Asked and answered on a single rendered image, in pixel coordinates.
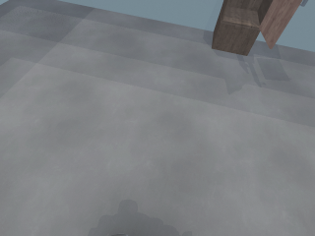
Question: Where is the cupboard door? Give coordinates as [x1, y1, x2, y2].
[259, 0, 302, 49]

